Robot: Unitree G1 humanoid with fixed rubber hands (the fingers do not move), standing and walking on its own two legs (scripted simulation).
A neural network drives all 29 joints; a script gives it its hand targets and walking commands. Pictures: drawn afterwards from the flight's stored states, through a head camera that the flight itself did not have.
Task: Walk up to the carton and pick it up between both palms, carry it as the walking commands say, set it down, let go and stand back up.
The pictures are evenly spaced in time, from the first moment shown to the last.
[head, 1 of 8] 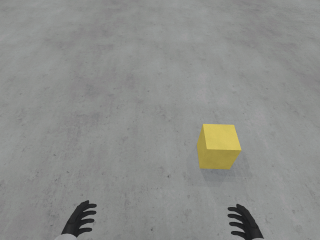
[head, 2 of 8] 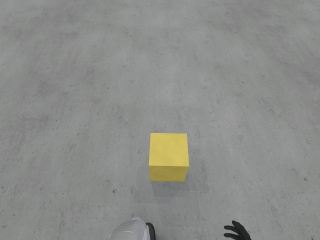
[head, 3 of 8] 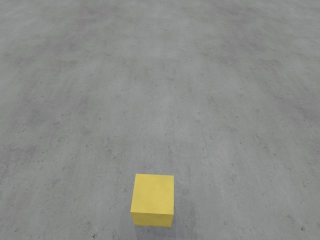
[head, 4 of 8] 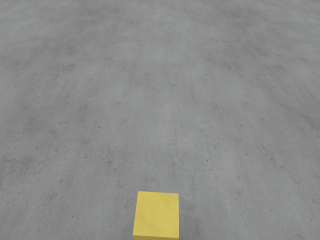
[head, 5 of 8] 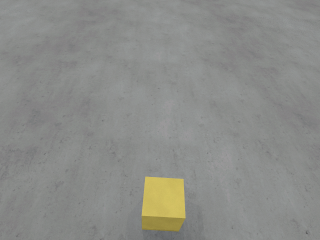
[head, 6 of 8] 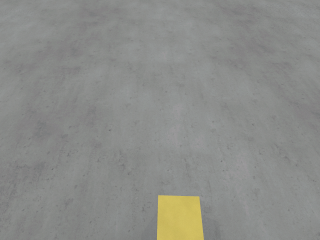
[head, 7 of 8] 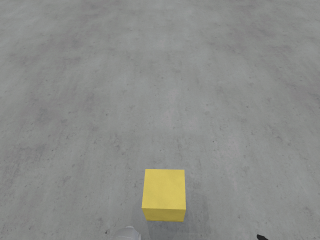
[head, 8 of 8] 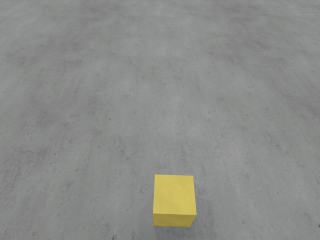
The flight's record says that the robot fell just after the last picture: no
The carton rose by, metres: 0.00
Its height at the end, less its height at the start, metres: +0.00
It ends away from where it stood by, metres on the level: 0.00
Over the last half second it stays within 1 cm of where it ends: yes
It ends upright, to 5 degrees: yes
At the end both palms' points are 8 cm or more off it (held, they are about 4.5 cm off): yes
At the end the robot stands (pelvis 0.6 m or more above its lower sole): yes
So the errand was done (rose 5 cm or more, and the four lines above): no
